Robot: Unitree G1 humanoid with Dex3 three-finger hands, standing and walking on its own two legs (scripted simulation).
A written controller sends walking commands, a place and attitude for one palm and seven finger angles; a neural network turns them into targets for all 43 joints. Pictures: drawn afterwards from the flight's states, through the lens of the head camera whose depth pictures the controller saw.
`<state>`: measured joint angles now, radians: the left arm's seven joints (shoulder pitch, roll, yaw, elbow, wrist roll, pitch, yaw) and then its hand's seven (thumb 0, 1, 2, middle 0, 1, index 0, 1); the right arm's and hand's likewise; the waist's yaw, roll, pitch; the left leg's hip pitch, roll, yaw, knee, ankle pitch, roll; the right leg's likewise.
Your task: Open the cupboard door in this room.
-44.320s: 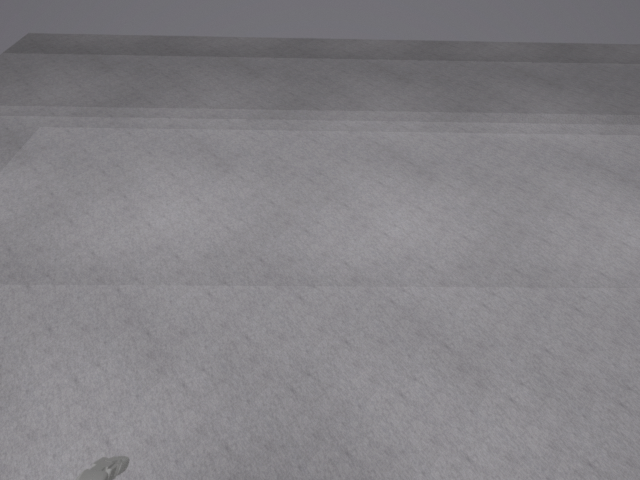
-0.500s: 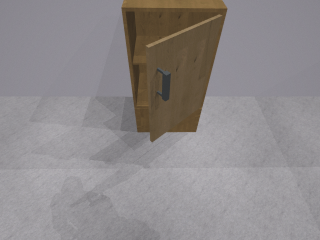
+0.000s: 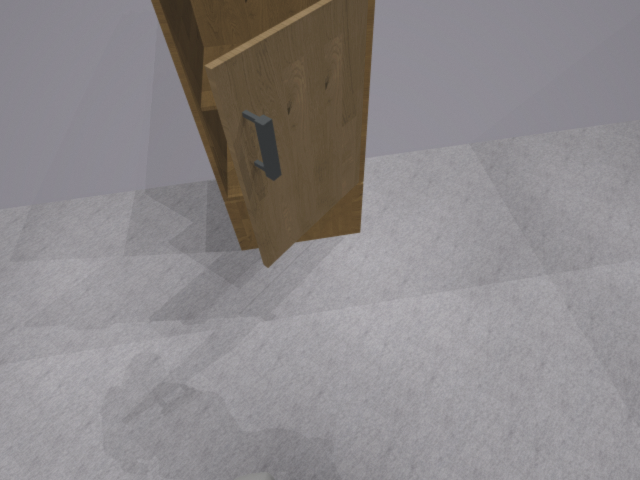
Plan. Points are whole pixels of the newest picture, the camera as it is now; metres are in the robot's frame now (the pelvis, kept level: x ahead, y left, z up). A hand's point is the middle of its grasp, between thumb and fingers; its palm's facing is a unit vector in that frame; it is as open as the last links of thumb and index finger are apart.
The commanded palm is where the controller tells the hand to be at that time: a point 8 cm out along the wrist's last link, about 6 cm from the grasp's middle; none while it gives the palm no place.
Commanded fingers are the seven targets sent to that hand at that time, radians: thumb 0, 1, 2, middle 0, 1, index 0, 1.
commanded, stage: walk to a spot facing it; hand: left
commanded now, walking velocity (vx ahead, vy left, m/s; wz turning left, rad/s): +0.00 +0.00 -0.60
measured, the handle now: (261, 145) +0.68 +0.18 -0.02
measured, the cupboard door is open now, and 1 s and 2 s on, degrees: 41 41 41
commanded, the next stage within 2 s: none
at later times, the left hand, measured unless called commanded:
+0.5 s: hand out of the picture +0.11 +0.22 -0.17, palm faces -0.18 -0.96 -0.23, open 7.4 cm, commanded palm none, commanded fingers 0.00 0.90 0.90 -0.20 -0.30 -0.20 -0.30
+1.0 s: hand (266, 420) +0.21 +0.11 -0.15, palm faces -0.57 -0.78 -0.25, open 7.4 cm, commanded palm none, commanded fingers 0.00 0.90 0.90 -0.20 -0.30 -0.20 -0.30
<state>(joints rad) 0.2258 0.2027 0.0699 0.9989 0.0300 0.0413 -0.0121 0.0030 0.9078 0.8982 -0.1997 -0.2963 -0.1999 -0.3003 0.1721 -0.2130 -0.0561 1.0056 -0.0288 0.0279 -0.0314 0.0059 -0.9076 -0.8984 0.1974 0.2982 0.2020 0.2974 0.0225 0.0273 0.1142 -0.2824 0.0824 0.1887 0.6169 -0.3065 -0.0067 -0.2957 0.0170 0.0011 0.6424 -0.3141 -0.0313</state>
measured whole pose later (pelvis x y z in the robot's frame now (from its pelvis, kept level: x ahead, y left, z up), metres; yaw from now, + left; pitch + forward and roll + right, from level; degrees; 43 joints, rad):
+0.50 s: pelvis +0.01 +0.03 +0.00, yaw -16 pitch +2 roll -1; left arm 0.24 0.24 0.09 0.92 0.02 0.06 -0.01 0.00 0.90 0.90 -0.20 -0.30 -0.20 -0.30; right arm 0.09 -0.21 -0.04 0.86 -0.02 0.00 -0.04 0.01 -0.91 -0.90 0.20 0.30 0.20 0.30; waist 0.03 -0.03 0.07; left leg -0.30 0.02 -0.04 0.55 -0.26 -0.01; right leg -0.39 0.12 0.17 0.70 -0.40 0.00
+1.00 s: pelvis +0.01 +0.01 +0.01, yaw -36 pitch +0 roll +1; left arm 0.15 0.23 0.06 0.88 0.03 0.04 -0.01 0.00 0.91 0.90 -0.20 -0.30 -0.20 -0.30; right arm 0.21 -0.26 -0.06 0.92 -0.02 0.05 -0.01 0.01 -0.91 -0.90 0.19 0.30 0.20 0.30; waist -0.02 -0.01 0.11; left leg -0.45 0.07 0.05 0.98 -0.44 -0.08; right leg -0.29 0.03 0.06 0.54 -0.25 -0.03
